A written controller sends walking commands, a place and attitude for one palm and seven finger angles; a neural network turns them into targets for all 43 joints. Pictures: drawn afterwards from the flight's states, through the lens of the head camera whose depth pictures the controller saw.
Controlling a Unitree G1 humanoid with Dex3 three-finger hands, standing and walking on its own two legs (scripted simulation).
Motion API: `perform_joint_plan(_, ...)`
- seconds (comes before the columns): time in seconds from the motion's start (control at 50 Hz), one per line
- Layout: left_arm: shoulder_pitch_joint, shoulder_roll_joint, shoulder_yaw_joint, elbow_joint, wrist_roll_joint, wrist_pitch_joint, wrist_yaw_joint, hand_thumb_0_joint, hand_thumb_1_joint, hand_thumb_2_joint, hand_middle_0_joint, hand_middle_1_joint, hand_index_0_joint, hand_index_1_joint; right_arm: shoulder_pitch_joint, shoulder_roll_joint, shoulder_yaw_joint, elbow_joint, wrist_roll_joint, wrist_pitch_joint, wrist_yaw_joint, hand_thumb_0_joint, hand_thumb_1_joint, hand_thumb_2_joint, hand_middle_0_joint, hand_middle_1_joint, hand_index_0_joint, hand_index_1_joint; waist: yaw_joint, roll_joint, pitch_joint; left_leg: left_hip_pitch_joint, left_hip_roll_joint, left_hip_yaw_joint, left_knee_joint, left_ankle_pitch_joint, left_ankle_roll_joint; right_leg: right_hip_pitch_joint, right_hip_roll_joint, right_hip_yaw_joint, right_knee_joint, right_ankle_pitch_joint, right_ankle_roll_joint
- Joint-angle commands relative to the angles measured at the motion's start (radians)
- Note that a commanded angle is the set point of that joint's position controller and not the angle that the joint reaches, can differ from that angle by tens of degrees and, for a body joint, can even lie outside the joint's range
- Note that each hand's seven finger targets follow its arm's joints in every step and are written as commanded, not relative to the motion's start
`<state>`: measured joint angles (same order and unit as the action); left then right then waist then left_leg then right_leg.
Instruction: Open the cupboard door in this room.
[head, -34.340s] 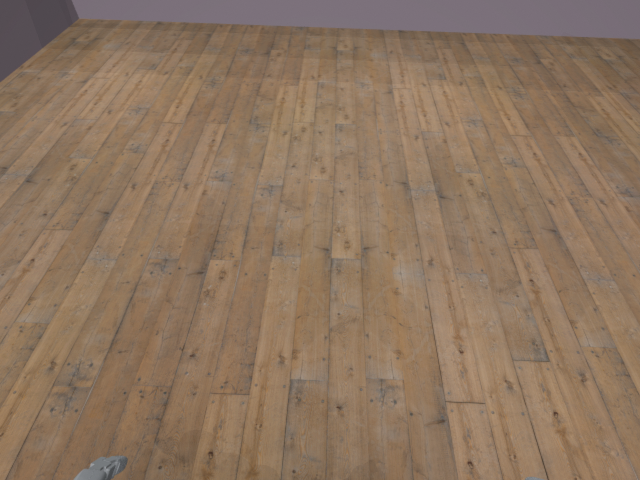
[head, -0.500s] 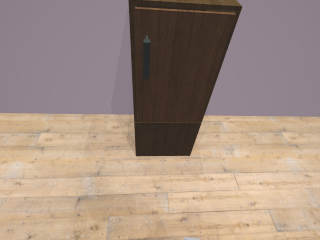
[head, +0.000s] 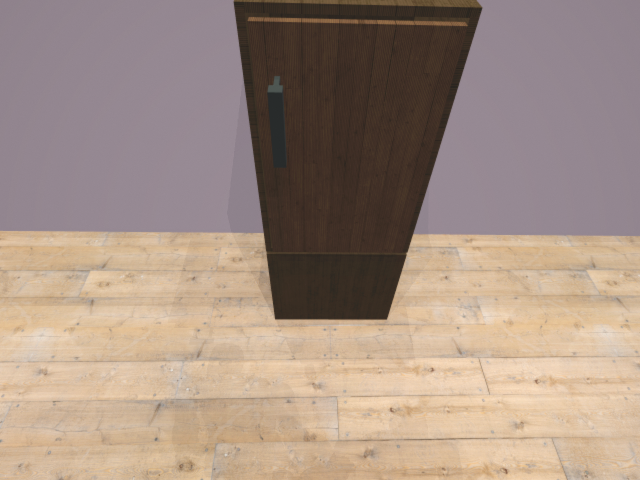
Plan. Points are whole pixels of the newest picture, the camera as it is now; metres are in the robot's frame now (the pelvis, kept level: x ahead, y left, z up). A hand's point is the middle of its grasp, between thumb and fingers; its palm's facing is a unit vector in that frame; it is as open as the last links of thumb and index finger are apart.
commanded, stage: look again from close up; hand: left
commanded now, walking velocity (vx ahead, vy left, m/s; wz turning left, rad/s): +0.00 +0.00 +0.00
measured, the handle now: (278, 122) +0.71 +0.12 +0.07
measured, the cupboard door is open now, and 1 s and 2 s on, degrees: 0 0 0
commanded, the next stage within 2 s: shuffle to correct the standing spot in 0.20 s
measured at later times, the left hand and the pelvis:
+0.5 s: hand out of the picture +0.01 +0.15 -0.18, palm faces +0.05 -0.99 -0.16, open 7.4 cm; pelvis +0.03 -0.02 +0.00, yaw +0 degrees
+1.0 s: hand out of the picture +0.07 +0.15 -0.20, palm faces +0.09 -0.98 -0.16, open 7.3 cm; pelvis +0.10 -0.01 -0.02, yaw +2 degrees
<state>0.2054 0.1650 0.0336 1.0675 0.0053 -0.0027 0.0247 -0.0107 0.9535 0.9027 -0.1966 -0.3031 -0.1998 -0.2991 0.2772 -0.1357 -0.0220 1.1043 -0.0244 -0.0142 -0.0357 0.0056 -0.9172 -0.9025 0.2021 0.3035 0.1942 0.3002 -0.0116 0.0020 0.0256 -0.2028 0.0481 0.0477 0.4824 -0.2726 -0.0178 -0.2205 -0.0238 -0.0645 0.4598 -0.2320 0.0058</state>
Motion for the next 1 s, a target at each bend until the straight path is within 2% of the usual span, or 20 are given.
perform_joint_plan(0.0, 0.098, 0.071, -0.008, 0.006, 0.003, -0.021, 0.001, 0.000, 0.900, 0.900, -0.200, -0.300, -0.200, -0.300, 0.057, -0.085, -0.008, -0.006, 0.010, -0.010, -0.002, 0.000, -0.900, -0.900, 0.200, 0.300, 0.200, 0.300, 0.010, 0.017, -0.037, 0.047, 0.076, -0.052, -0.119, 0.298, 0.022, 0.074, -0.096, 0.072, -0.073, 0.288, -0.018)
perform_joint_plan(0.06, 0.101, 0.075, -0.012, 0.019, 0.006, -0.022, 0.004, 0.000, 0.900, 0.900, -0.200, -0.300, -0.200, -0.300, 0.041, -0.092, -0.007, -0.001, 0.011, -0.003, -0.002, 0.000, -0.900, -0.900, 0.200, 0.300, 0.200, 0.300, 0.004, -0.019, -0.024, 0.068, 0.074, -0.045, -0.124, 0.284, 0.019, 0.063, -0.101, 0.070, -0.082, 0.315, -0.018)
perform_joint_plan(0.28, 0.142, 0.077, -0.016, 0.050, 0.008, -0.022, 0.008, 0.000, 0.900, 0.900, -0.200, -0.300, -0.200, -0.300, 0.012, -0.099, 0.002, 0.006, 0.012, 0.003, -0.006, 0.000, -0.900, -0.900, 0.200, 0.300, 0.200, 0.300, 0.009, -0.015, -0.004, 0.088, 0.069, -0.033, -0.137, 0.243, 0.019, 0.065, -0.105, 0.076, -0.103, 0.308, -0.022)
perform_joint_plan(0.32, 0.145, 0.075, -0.014, 0.055, 0.010, -0.020, 0.004, 0.000, 0.900, 0.900, -0.200, -0.300, -0.200, -0.300, 0.030, -0.101, 0.001, 0.015, 0.008, 0.002, -0.005, 0.000, -0.900, -0.900, 0.200, 0.300, 0.200, 0.300, 0.005, -0.019, -0.006, 0.084, 0.068, -0.032, -0.141, 0.157, 0.023, 0.064, -0.092, 0.067, -0.104, 0.179, -0.025)
perform_joint_plan(0.4, 0.160, 0.076, 0.003, 0.048, 0.016, -0.003, -0.008, 0.000, 0.900, 0.900, -0.200, -0.300, -0.200, -0.300, 0.043, -0.099, -0.010, 0.009, -0.001, 0.008, -0.003, 0.000, -0.900, -0.900, 0.200, 0.300, 0.200, 0.300, 0.011, -0.029, 0.088, 0.005, 0.055, -0.025, -0.110, -0.051, 0.039, -0.010, -0.081, 0.095, -0.113, -0.129, -0.047)
perform_joint_plan(0.46, 0.175, 0.084, 0.016, 0.033, 0.018, 0.003, -0.016, 0.000, 0.900, 0.900, -0.200, -0.300, -0.200, -0.300, 0.068, -0.092, -0.015, -0.001, -0.004, 0.007, -0.003, 0.000, -0.900, -0.900, 0.200, 0.300, 0.200, 0.300, 0.012, -0.037, 0.117, -0.047, 0.050, -0.017, -0.071, -0.106, 0.045, -0.024, -0.081, 0.113, -0.109, -0.213, -0.066)
perform_joint_plan(0.6, 0.217, 0.075, 0.038, 0.023, 0.018, -0.002, -0.023, 0.000, 0.900, 0.900, -0.200, -0.300, -0.200, -0.300, 0.124, -0.083, -0.021, 0.001, -0.004, -0.014, -0.016, 0.000, -0.900, -0.900, 0.200, 0.300, 0.200, 0.300, 0.013, 0.002, 0.081, -0.067, 0.073, -0.018, 0.038, 0.034, 0.058, 0.022, -0.076, 0.093, 0.017, 0.006, -0.099)
perform_joint_plan(0.7, 0.221, 0.058, 0.044, 0.012, 0.018, -0.004, -0.024, 0.000, 0.900, 0.900, -0.200, -0.300, -0.200, -0.300, 0.162, -0.102, -0.032, 0.018, -0.005, -0.022, -0.026, 0.000, -0.900, -0.900, 0.200, 0.300, 0.200, 0.300, 0.010, 0.061, 0.065, -0.056, 0.133, -0.079, 0.073, 0.157, 0.083, 0.000, -0.044, 0.042, 0.156, 0.104, -0.093)
perform_joint_plan(0.76, 0.209, 0.048, 0.048, -0.004, 0.019, -0.010, -0.025, 0.000, 0.900, 0.900, -0.200, -0.300, -0.200, -0.300, 0.188, -0.120, -0.040, 0.028, -0.005, -0.027, -0.032, 0.000, -0.900, -0.900, 0.200, 0.300, 0.200, 0.300, 0.006, 0.119, 0.039, -0.036, 0.173, -0.123, 0.099, 0.332, 0.101, -0.018, -0.021, 0.002, 0.249, 0.149, -0.085)
perform_joint_plan(0.78, 0.225, 0.048, 0.051, -0.004, 0.020, -0.012, -0.026, 0.000, 0.900, 0.900, -0.200, -0.300, -0.200, -0.300, 0.175, -0.123, -0.042, 0.022, -0.005, -0.027, -0.034, 0.000, -0.900, -0.900, 0.200, 0.300, 0.200, 0.300, 0.020, 0.108, 0.033, -0.057, 0.168, -0.106, 0.140, 0.370, 0.098, 0.006, -0.024, 0.006, 0.239, 0.168, -0.088)
perform_joint_plan(0.8, 0.271, 0.063, 0.056, 0.008, 0.021, -0.015, -0.024, 0.000, 0.900, 0.900, -0.200, -0.300, -0.200, -0.300, 0.148, -0.113, -0.039, 0.012, -0.001, -0.028, -0.033, 0.000, -0.900, -0.900, 0.200, 0.300, 0.200, 0.300, 0.044, 0.042, 0.006, -0.132, 0.130, -0.038, 0.241, 0.378, 0.077, 0.106, -0.052, 0.048, 0.182, 0.249, -0.105)
perform_joint_plan(0.82, 0.347, 0.104, 0.067, 0.035, 0.025, -0.017, -0.018, 0.000, 0.900, 0.900, -0.200, -0.300, -0.200, -0.300, 0.096, -0.076, -0.032, -0.016, 0.006, -0.029, -0.029, 0.000, -0.900, -0.900, 0.200, 0.300, 0.200, 0.300, 0.079, -0.125, -0.007, -0.284, 0.045, 0.068, 0.429, 0.248, 0.041, 0.246, -0.147, 0.180, 0.075, 0.409, -0.154)
perform_joint_plan(0.84, 0.427, 0.137, 0.073, 0.064, 0.026, -0.016, -0.011, 0.000, 0.900, 0.900, -0.200, -0.300, -0.200, -0.300, -0.019, -0.042, -0.027, -0.067, 0.010, -0.024, -0.026, 0.000, -0.900, -0.900, 0.200, 0.300, 0.200, 0.300, 0.123, -0.273, 0.033, -0.453, -0.014, 0.089, 0.637, -0.288, 0.018, 0.311, -0.292, 0.340, -0.050, 0.628, -0.250)
perform_joint_plan(0.86, 0.441, 0.128, 0.063, 0.069, 0.028, -0.017, -0.003, 0.000, 0.900, 0.900, -0.200, -0.300, -0.200, -0.300, -0.121, -0.049, -0.024, -0.106, 0.007, -0.023, -0.022, 0.000, -0.900, -0.900, 0.200, 0.300, 0.200, 0.300, 0.142, -0.207, 0.090, -0.541, 0.015, 0.021, 0.731, -0.400, 0.018, 0.305, -0.335, 0.391, -0.065, 0.698, -0.312)
perform_joint_plan(0.88, 0.396, 0.108, 0.055, 0.058, 0.036, -0.021, 0.008, 0.000, 0.900, 0.900, -0.200, -0.300, -0.200, -0.300, -0.142, -0.052, -0.030, -0.123, 0.004, -0.026, -0.012, 0.000, -0.900, -0.900, 0.200, 0.300, 0.200, 0.300, 0.116, -0.131, 0.109, -0.558, 0.052, -0.024, 0.707, -0.414, 0.024, 0.295, -0.336, 0.358, -0.035, 0.653, -0.315)
perform_joint_plan(0.9, 0.331, 0.108, 0.050, 0.039, 0.041, -0.022, 0.015, 0.000, 0.900, 0.900, -0.200, -0.300, -0.200, -0.300, -0.133, -0.047, -0.033, -0.126, 0.005, -0.024, -0.001, 0.000, -0.900, -0.900, 0.200, 0.300, 0.200, 0.300, 0.083, -0.103, 0.098, -0.509, 0.076, -0.046, 0.616, -0.421, 0.030, 0.246, -0.318, 0.304, -0.015, 0.557, -0.284)
perform_joint_plan(0.92, 0.265, 0.112, 0.047, 0.017, 0.044, -0.021, 0.016, 0.000, 0.900, 0.900, -0.200, -0.300, -0.200, -0.300, -0.100, -0.035, -0.034, -0.119, 0.007, -0.018, 0.006, 0.000, -0.900, -0.900, 0.200, 0.300, 0.200, 0.300, 0.047, -0.106, 0.087, -0.410, 0.073, -0.024, 0.507, -0.383, 0.033, 0.155, -0.296, 0.264, -0.026, 0.446, -0.252)
perform_joint_plan(0.94, 0.192, 0.107, 0.043, -0.002, 0.043, -0.019, 0.013, 0.000, 0.900, 0.900, -0.200, -0.300, -0.200, -0.300, -0.026, -0.022, -0.032, -0.097, 0.008, -0.017, 0.010, 0.000, -0.900, -0.900, 0.200, 0.300, 0.200, 0.300, -0.009, -0.102, 0.069, -0.265, 0.058, 0.018, 0.344, -0.287, 0.032, 0.069, -0.257, 0.197, -0.017, 0.363, -0.213)
perform_joint_plan(0.96, 0.135, 0.115, 0.042, -0.017, 0.031, -0.014, 0.004, 0.000, 0.900, 0.900, -0.200, -0.300, -0.200, -0.300, 0.079, -0.021, -0.033, -0.060, 0.003, -0.015, 0.007, 0.000, -0.900, -0.900, 0.200, 0.300, 0.200, 0.300, -0.062, -0.067, 0.035, -0.062, 0.007, 0.095, 0.204, -0.093, 0.027, -0.039, -0.189, 0.105, 0.028, 0.294, -0.170)
perform_joint_plan(0.98, 0.108, 0.105, 0.041, -0.026, 0.017, -0.010, -0.004, 0.000, 0.900, 0.900, -0.200, -0.300, -0.200, -0.300, 0.199, -0.041, -0.038, -0.013, -0.006, -0.017, 0.001, 0.000, -0.900, -0.900, 0.200, 0.300, 0.200, 0.300, -0.105, -0.011, 0.007, 0.123, -0.015, 0.114, 0.073, 0.069, 0.026, -0.117, -0.116, 0.031, 0.185, 0.253, -0.129)
